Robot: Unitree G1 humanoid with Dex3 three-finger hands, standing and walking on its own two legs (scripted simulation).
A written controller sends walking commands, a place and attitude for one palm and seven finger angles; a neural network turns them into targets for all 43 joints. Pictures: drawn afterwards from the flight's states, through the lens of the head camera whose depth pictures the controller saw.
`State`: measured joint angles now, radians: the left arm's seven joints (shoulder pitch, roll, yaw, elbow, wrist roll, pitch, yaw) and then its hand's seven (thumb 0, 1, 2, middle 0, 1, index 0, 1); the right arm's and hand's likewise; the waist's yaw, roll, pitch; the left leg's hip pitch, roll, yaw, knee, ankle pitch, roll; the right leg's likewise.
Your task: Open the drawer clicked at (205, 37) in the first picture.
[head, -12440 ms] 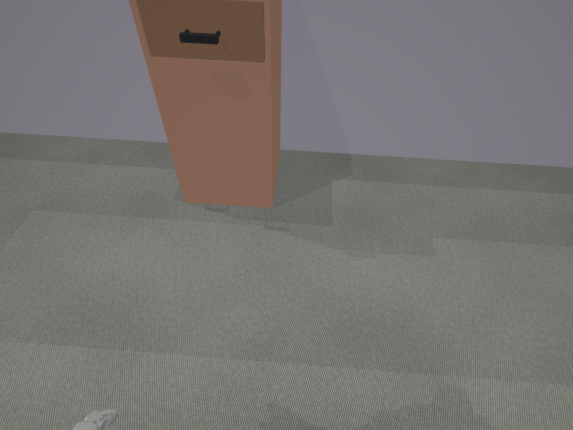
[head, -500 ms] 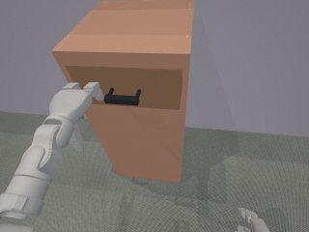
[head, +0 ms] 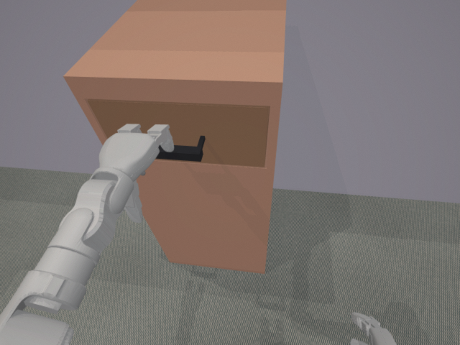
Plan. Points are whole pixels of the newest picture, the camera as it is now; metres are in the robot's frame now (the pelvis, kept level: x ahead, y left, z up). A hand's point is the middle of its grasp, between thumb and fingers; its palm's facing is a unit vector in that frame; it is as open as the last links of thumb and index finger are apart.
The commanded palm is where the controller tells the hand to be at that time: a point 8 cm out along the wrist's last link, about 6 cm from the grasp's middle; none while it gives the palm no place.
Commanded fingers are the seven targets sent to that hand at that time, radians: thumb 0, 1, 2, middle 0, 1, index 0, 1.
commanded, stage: move the hooked fingers above the handle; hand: left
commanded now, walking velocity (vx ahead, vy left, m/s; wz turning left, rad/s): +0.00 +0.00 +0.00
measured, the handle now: (178, 145) +0.51 +0.17 +0.04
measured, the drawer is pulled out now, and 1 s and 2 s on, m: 0.00 0.00 0.00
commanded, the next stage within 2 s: none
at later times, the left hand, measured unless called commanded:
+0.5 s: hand (170, 159) +0.43 +0.16 +0.08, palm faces -0.08 -0.06 -1.00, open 13.8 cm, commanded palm +0.42 +0.19 +0.15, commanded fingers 0.00 -0.50 0.30 -0.30 -1.20 -0.30 -1.20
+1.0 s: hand (179, 163) +0.41 +0.14 +0.09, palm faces +0.00 -0.08 -1.00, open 13.8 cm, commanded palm +0.42 +0.19 +0.16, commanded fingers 0.00 -0.50 0.30 -0.30 -1.20 -0.30 -1.20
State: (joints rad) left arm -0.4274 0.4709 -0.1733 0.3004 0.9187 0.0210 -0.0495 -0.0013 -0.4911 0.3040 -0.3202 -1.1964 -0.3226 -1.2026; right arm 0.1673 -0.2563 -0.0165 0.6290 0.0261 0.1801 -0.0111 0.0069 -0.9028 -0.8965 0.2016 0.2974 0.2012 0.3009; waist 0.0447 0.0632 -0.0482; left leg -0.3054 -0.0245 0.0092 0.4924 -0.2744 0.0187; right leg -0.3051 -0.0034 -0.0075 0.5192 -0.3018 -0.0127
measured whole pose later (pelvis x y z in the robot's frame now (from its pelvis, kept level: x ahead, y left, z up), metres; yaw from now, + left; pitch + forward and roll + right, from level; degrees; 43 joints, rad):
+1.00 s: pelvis -0.01 +0.00 -0.01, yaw +0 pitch +7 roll +0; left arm -0.64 0.42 -0.21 0.58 0.96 -0.18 0.07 0.00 -0.49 0.30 -0.33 -1.20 -0.33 -1.20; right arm 0.24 -0.26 -0.05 0.66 0.02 0.16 -0.04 0.01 -0.90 -0.90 0.20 0.30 0.20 0.30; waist -0.02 0.03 -0.07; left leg -0.41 -0.02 0.01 0.59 -0.30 0.02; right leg -0.41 0.00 -0.01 0.60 -0.32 -0.01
